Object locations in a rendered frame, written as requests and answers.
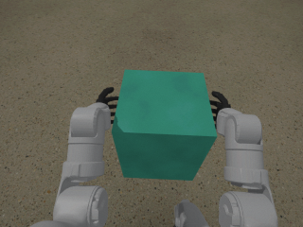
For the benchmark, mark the robot left hand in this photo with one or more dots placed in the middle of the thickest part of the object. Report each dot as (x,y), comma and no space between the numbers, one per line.
(103,98)

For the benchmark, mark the right robot forearm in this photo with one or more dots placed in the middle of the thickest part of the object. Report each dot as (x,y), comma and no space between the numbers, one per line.
(243,143)

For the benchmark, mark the left robot forearm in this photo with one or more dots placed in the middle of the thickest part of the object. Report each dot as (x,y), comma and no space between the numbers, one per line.
(86,138)

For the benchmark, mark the robot right hand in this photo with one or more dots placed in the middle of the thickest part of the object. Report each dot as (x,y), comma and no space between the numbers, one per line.
(220,105)

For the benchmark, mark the robot left upper arm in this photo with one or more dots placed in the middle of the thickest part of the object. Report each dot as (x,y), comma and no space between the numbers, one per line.
(79,205)

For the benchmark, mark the carton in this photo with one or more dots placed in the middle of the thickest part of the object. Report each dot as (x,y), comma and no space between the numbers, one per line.
(163,126)

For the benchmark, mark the robot right upper arm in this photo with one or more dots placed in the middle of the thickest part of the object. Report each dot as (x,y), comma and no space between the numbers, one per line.
(246,209)

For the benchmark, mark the right robot thigh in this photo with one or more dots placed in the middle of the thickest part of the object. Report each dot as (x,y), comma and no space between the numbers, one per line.
(187,214)

